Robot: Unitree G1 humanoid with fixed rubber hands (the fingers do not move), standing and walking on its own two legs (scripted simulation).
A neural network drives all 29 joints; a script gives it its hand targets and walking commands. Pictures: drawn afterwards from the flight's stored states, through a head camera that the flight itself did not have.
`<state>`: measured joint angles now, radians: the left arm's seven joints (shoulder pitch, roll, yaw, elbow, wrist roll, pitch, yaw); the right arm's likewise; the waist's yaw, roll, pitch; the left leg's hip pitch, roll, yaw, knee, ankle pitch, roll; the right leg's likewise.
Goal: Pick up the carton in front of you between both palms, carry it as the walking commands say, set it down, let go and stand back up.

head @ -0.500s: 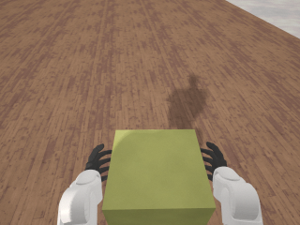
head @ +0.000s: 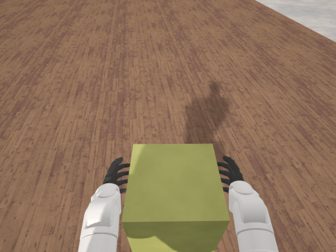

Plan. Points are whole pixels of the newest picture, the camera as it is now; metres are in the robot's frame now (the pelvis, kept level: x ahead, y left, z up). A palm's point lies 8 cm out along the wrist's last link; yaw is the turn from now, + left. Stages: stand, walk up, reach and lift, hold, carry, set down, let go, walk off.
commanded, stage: carry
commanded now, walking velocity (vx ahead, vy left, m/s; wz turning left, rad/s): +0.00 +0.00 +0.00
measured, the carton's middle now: (173, 202) +0.30 +0.00 -0.05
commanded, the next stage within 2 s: none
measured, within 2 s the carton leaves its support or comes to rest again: neither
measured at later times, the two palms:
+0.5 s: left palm (104, 193) +0.27 +0.16 +0.04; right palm (233, 190) +0.28 -0.14 +0.04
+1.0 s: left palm (116, 168) +0.34 +0.14 +0.05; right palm (235, 169) +0.33 -0.16 +0.04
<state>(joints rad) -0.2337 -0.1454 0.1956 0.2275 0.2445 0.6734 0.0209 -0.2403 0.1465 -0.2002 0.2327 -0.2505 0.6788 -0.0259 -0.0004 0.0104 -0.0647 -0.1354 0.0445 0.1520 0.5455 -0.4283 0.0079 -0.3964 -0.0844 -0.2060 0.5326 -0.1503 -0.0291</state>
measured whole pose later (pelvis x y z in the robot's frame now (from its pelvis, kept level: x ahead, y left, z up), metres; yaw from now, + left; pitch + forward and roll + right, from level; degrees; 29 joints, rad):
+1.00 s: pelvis +0.04 -0.01 +0.00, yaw +1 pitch +2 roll -1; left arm -0.23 -0.15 0.19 0.16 0.22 0.72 0.02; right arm -0.23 0.14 -0.17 0.14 -0.24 0.74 -0.03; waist -0.01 0.06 -0.07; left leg -0.06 0.08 0.15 0.48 -0.43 -0.01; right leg -0.32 -0.04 -0.22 0.49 -0.20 -0.03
